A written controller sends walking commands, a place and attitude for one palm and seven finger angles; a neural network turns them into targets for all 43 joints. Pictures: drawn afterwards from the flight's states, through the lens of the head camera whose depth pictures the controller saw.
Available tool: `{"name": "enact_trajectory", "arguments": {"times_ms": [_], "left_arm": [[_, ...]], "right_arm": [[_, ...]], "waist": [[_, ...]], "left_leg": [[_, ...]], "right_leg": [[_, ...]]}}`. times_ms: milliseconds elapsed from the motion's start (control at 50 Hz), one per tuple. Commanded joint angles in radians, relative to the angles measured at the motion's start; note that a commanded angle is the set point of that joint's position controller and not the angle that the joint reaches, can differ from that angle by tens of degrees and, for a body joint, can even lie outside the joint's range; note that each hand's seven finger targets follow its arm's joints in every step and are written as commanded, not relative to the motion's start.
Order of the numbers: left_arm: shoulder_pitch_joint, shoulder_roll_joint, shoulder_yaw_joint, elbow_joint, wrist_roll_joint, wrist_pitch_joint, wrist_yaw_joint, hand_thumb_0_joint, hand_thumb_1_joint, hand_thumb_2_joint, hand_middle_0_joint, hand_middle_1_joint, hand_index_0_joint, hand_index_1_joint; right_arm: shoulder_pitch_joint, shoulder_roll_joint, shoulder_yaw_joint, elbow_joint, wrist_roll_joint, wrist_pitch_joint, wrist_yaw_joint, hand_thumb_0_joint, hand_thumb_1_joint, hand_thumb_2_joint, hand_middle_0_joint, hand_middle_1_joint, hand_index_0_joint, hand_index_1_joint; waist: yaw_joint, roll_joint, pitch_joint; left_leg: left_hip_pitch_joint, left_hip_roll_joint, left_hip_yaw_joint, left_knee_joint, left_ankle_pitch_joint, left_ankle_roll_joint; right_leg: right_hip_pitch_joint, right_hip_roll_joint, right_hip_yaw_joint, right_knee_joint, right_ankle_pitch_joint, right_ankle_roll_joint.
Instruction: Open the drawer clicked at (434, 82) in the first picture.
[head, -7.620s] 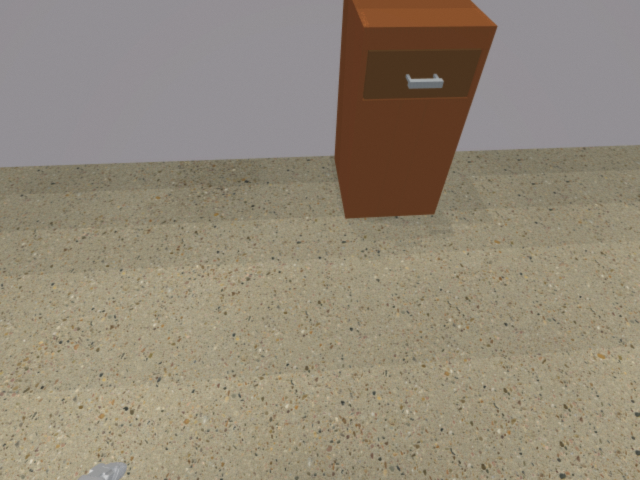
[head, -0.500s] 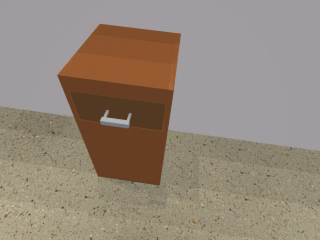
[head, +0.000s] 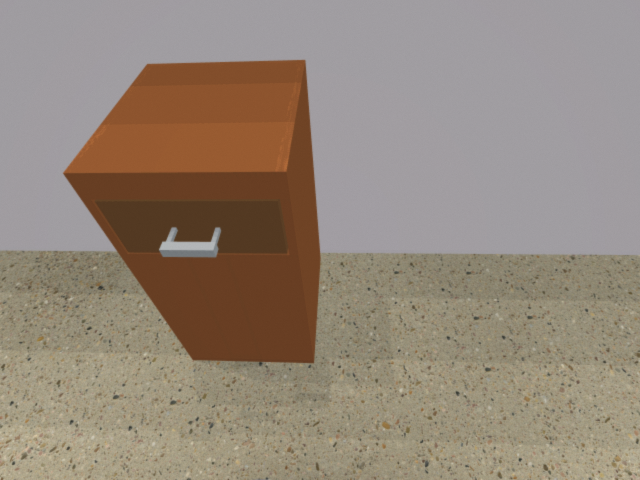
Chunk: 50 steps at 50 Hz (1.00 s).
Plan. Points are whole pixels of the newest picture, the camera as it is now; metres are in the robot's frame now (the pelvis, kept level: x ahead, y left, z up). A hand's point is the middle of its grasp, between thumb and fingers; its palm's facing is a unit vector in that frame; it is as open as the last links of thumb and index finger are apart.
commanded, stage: come to a stop and stand still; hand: left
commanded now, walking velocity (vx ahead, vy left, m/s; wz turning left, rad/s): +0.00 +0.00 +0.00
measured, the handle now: (192, 241) +0.56 +0.30 -0.11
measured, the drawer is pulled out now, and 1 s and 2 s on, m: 0.00 0.00 0.00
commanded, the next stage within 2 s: look again from close up in 0.44 s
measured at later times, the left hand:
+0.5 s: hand out of the picture -0.02 +0.14 -0.16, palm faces +0.06 -0.98 -0.19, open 7.3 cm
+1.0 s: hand out of the picture -0.03 +0.18 -0.17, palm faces +0.05 -0.98 -0.19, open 7.3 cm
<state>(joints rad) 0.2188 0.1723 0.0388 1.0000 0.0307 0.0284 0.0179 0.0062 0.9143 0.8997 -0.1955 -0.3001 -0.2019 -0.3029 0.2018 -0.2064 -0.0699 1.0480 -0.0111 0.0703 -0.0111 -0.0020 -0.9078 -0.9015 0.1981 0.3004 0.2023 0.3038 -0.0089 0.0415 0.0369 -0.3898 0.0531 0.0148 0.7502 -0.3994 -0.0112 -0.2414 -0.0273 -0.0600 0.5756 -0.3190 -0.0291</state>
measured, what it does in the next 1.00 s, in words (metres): steps on the spot: left foot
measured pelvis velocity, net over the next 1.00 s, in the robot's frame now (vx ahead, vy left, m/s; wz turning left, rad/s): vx -0.03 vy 0.01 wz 0.02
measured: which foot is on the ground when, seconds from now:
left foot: up 0.00-0.16, down 0.18-1.00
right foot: down 0.00-1.00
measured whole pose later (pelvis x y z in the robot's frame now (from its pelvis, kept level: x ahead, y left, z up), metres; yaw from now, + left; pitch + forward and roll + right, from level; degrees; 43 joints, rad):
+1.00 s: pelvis -0.03 +0.01 +0.00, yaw +1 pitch -2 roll +0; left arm 0.30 0.15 0.00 1.09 0.02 -0.01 0.02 0.01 0.92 0.90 -0.20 -0.30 -0.20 -0.30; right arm 0.34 -0.13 0.02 1.08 -0.01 -0.02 -0.03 0.00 -0.92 -0.90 0.20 0.30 0.20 0.30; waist 0.00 0.00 0.00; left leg -0.17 -0.02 0.04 0.48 -0.28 0.03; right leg -0.23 -0.02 -0.08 0.49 -0.23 -0.02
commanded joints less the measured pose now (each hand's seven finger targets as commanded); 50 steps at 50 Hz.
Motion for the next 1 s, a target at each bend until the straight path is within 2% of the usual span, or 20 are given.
{"name": "enact_trajectory", "arguments": {"times_ms": [0,80,120,140,180,220,340,460,500,520,540,560,580,620,660,680,700,720,820,980], "left_arm": [[-0.048,0.139,0.02,-0.048,-0.007,-0.027,0.014,0.0,0.9,0.9,-0.2,-0.3,-0.2,-0.3],[0.033,0.124,0.02,0.0,-0.014,-0.033,0.017,0.0,0.9,0.9,-0.2,-0.3,-0.2,-0.3],[0.033,0.11,0.012,0.023,-0.027,-0.035,0.017,0.0,0.9,0.9,-0.2,-0.3,-0.2,-0.3],[0.053,0.085,0.004,0.033,-0.034,-0.037,0.015,0.0,0.9,0.9,-0.2,-0.3,-0.2,-0.3],[0.063,0.066,-0.001,0.042,-0.032,-0.038,0.014,0.0,0.9,0.9,-0.2,-0.3,-0.2,-0.3],[0.054,0.08,0.001,0.064,-0.034,-0.037,0.015,0.0,0.9,0.9,-0.2,-0.3,-0.2,-0.3],[0.066,0.075,-0.009,0.095,-0.031,-0.037,0.014,0.0,0.9,0.9,-0.2,-0.3,-0.2,-0.3],[0.096,0.066,-0.01,0.106,-0.027,-0.04,0.017,0.0,0.9,0.9,-0.2,-0.3,-0.2,-0.3],[0.108,0.058,-0.012,0.108,-0.027,-0.042,0.016,0.0,0.9,0.9,-0.2,-0.3,-0.2,-0.3],[0.208,0.089,-0.009,0.132,-0.007,-0.085,0.063,0.0,0.9,0.9,-0.2,-0.3,-0.2,-0.3],[0.219,0.129,0.001,0.092,-0.008,-0.094,0.059,0.0,0.9,0.9,-0.2,-0.3,-0.2,-0.3],[0.171,0.134,-0.004,0.077,-0.012,-0.098,0.051,0.0,0.9,0.9,-0.2,-0.3,-0.2,-0.3],[0.131,0.116,-0.006,0.056,-0.007,-0.091,0.042,0.0,0.9,0.9,-0.2,-0.3,-0.2,-0.3],[0.109,0.094,-0.01,0.045,-0.009,-0.08,0.033,0.0,0.9,0.9,-0.2,-0.3,-0.2,-0.3],[0.107,0.06,-0.017,0.048,-0.014,-0.07,0.028,0.0,0.9,0.9,-0.2,-0.3,-0.2,-0.3],[0.126,0.04,-0.019,0.053,-0.018,-0.07,0.026,0.0,0.9,0.9,-0.2,-0.3,-0.2,-0.3],[0.128,0.045,-0.022,0.057,-0.019,-0.064,0.023,0.0,0.9,0.9,-0.2,-0.3,-0.2,-0.3],[0.138,0.049,-0.022,0.06,-0.019,-0.059,0.021,0.0,0.9,0.9,-0.2,-0.3,-0.2,-0.3],[0.152,0.046,-0.031,0.069,-0.02,-0.051,0.015,0.0,0.9,0.9,-0.2,-0.3,-0.2,-0.3],[0.158,0.046,-0.032,0.067,-0.019,-0.049,0.014,0.0,0.9,0.9,-0.2,-0.3,-0.2,-0.3]], "right_arm": [[0.064,-0.021,0.007,-0.026,-0.002,-0.035,-0.001,0.0,-0.9,-0.9,0.2,0.3,0.2,0.3],[0.082,0.005,0.027,-0.004,-0.001,-0.051,-0.017,0.0,-0.9,-0.9,0.2,0.3,0.2,0.3],[0.138,0.003,0.039,0.033,-0.002,-0.064,-0.024,0.0,-0.9,-0.9,0.2,0.3,0.2,0.3],[0.138,-0.016,0.044,0.045,-0.004,-0.076,-0.026,0.0,-0.9,-0.9,0.2,0.3,0.2,0.3],[0.122,-0.039,0.046,0.052,-0.005,-0.081,-0.033,0.0,-0.9,-0.9,0.2,0.3,0.2,0.3],[0.121,-0.018,0.052,0.076,-0.003,-0.085,-0.035,0.0,-0.9,-0.9,0.2,0.3,0.2,0.3],[0.146,-0.001,0.056,0.086,-0.002,-0.071,-0.034,0.0,-0.9,-0.9,0.2,0.3,0.2,0.3],[0.179,0.008,0.056,0.093,-0.004,-0.066,-0.031,0.0,-0.9,-0.9,0.2,0.3,0.2,0.3],[0.183,0.013,0.058,0.092,-0.005,-0.069,-0.031,0.0,-0.9,-0.9,0.2,0.3,0.2,0.3],[0.074,-0.029,0.053,0.033,0.002,-0.097,-0.019,0.0,-0.9,-0.9,0.2,0.3,0.2,0.3],[0.139,0.027,0.056,-0.021,0.005,-0.088,-0.02,0.0,-0.9,-0.9,0.2,0.3,0.2,0.3],[0.146,0.028,0.056,-0.019,0.007,-0.079,-0.014,0.0,-0.9,-0.9,0.2,0.3,0.2,0.3],[0.151,0.033,0.056,-0.033,0.008,-0.08,-0.013,0.0,-0.9,-0.9,0.2,0.3,0.2,0.3],[0.197,0.04,0.062,-0.019,-0.002,-0.084,-0.011,0.0,-0.9,-0.9,0.2,0.3,0.2,0.3],[0.229,0.019,0.062,-0.013,-0.006,-0.094,-0.013,0.0,-0.9,-0.9,0.2,0.3,0.2,0.3],[0.228,0.0,0.065,-0.014,-0.011,-0.097,-0.016,0.0,-0.9,-0.9,0.2,0.3,0.2,0.3],[0.207,-0.002,0.067,-0.017,-0.009,-0.102,-0.018,0.0,-0.9,-0.9,0.2,0.3,0.2,0.3],[0.187,-0.008,0.069,-0.021,-0.008,-0.103,-0.021,0.0,-0.9,-0.9,0.2,0.3,0.2,0.3],[0.181,-0.024,0.074,-0.018,-0.008,-0.103,-0.023,0.0,-0.9,-0.9,0.2,0.3,0.2,0.3],[0.193,-0.026,0.078,0.007,-0.007,-0.106,-0.023,0.0,-0.9,-0.9,0.2,0.3,0.2,0.3]], "waist": [[-0.02,-0.186,0.031],[0.01,-0.133,-0.013],[-0.005,-0.098,-0.041],[0.012,-0.029,-0.049],[0.029,-0.031,-0.048],[0.028,0.067,-0.062],[0.015,-0.032,0.037],[0.006,-0.083,0.065],[0.005,-0.066,0.06],[0.051,-0.124,0.053],[0.007,-0.103,-0.076],[-0.004,-0.071,-0.117],[-0.015,-0.07,-0.095],[-0.029,-0.091,-0.038],[-0.028,-0.032,0.03],[-0.013,-0.019,0.036],[-0.003,0.061,0.025],[0.008,0.064,0.04],[0.02,-0.031,0.075],[0.022,-0.025,0.062]], "left_leg": [[0.024,-0.006,-0.012,0.121,0.0,0.008],[0.094,0.001,0.004,-0.151,0.026,-0.005],[0.224,0.013,-0.023,-0.35,0.219,0.003],[0.26,0.055,-0.073,-0.377,0.36,0.02],[0.23,0.088,-0.079,-0.361,0.379,0.03],[0.219,0.078,-0.064,-0.38,0.413,0.024],[0.189,0.049,-0.04,-0.419,0.212,0.015],[0.202,0.03,-0.023,-0.405,0.172,0.014],[0.211,0.031,-0.024,-0.408,0.19,0.017],[0.079,0.02,0.041,-0.169,0.135,-0.015],[0.076,0.004,-0.03,-0.095,0.007,0.011],[0.103,0.023,-0.028,-0.064,-0.006,0.018],[0.131,0.006,-0.013,-0.091,-0.004,0.018],[0.207,-0.015,0.009,-0.217,0.101,0.015],[0.199,0.026,-0.04,-0.305,0.186,0.036],[0.162,0.057,-0.059,-0.316,0.221,0.048],[0.129,0.06,-0.086,-0.347,0.241,0.052],[0.097,0.067,-0.09,-0.369,0.224,0.054],[0.048,0.05,-0.099,-0.422,0.112,0.059],[0.062,0.049,-0.103,-0.437,0.13,0.063]], "right_leg": [[-0.085,-0.197,0.175,-0.327,0.112,-0.111],[0.049,-0.197,0.174,-0.258,0.297,-0.127],[0.037,-0.162,0.16,-0.215,0.292,-0.079],[0.028,-0.107,0.126,-0.196,0.287,-0.04],[0.065,-0.073,0.113,-0.216,0.265,-0.011],[0.132,-0.079,0.09,-0.195,0.32,-0.01],[0.079,-0.082,0.124,-0.287,0.136,-0.01],[0.027,-0.084,0.147,-0.341,0.004,-0.004],[0.02,-0.084,0.145,-0.336,0.019,-0.007],[0.117,-0.153,0.2,-0.254,0.75,0.088],[0.197,-0.24,0.257,-0.215,0.818,0.037],[0.16,-0.259,0.24,-0.234,0.593,-0.048],[0.076,-0.22,0.202,-0.247,0.362,-0.1],[-0.043,-0.169,0.171,-0.263,0.111,-0.095],[-0.09,-0.1,0.121,-0.218,0.003,-0.058],[-0.066,-0.07,0.114,-0.199,0.031,-0.042],[-0.013,-0.062,0.093,-0.171,0.074,-0.033],[0.014,-0.055,0.082,-0.155,0.092,-0.027],[0.04,-0.061,0.083,-0.167,0.071,-0.017],[0.059,-0.066,0.072,-0.162,0.111,-0.01]]}}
